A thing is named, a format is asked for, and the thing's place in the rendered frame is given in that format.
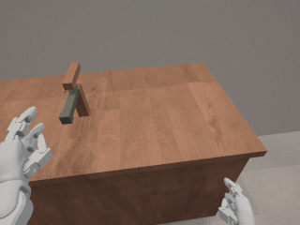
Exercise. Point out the left robot hand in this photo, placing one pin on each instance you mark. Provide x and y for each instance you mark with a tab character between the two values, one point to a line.
16	161

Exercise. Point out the right robot hand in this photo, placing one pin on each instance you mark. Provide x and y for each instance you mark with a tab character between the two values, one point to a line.
241	210

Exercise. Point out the counter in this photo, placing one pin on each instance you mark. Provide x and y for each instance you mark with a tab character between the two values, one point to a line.
147	145

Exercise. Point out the tap lever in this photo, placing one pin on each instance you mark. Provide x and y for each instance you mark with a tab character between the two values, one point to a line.
66	116

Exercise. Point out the robot left forearm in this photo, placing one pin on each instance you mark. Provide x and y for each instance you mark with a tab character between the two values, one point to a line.
16	208

